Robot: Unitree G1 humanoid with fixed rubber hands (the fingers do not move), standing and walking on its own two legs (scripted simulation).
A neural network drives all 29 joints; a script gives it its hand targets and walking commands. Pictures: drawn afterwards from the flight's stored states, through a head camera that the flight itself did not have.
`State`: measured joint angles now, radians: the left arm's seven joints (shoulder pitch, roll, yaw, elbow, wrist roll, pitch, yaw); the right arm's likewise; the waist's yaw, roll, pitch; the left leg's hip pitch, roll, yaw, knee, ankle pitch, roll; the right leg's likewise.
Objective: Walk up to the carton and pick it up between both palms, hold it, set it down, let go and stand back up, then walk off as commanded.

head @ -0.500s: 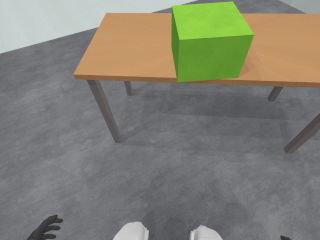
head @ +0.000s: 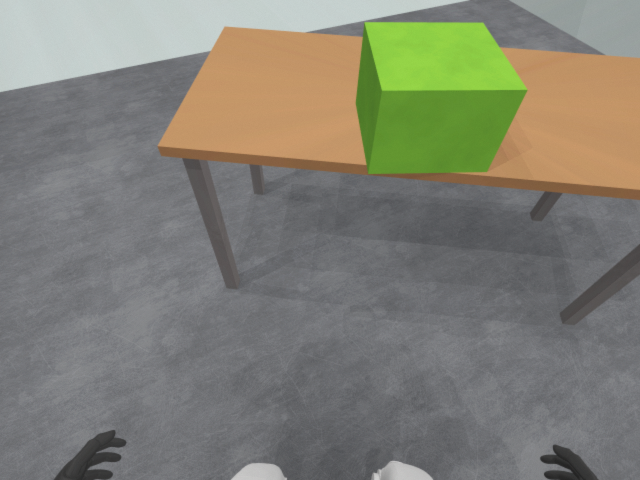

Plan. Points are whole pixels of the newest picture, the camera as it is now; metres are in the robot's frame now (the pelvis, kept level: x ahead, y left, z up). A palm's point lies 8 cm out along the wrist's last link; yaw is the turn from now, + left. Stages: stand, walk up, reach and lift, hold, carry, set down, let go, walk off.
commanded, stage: walk up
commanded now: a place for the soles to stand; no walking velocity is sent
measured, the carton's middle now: (426, 97) +0.82 -0.17 +0.01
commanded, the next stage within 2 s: none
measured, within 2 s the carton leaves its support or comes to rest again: neither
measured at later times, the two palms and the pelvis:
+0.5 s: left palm (127, 441) +0.16 +0.26 -0.08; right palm out of the picture +0.05 -0.37 -0.09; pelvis +0.04 -0.04 +0.00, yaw +1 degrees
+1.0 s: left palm (183, 357) +0.25 +0.20 -0.02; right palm out of the picture +0.19 -0.44 -0.08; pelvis +0.14 -0.11 +0.03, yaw -2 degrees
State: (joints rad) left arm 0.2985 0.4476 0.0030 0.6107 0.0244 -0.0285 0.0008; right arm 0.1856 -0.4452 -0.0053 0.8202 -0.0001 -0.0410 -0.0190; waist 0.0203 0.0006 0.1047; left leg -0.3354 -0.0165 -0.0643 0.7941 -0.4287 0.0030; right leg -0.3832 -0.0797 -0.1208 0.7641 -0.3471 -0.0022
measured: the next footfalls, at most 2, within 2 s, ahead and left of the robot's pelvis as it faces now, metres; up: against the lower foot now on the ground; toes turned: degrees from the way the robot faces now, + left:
right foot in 0.56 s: +0.19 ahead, -0.16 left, +0.00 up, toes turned -7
left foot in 1.26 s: +0.38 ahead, +0.03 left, +0.00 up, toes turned -1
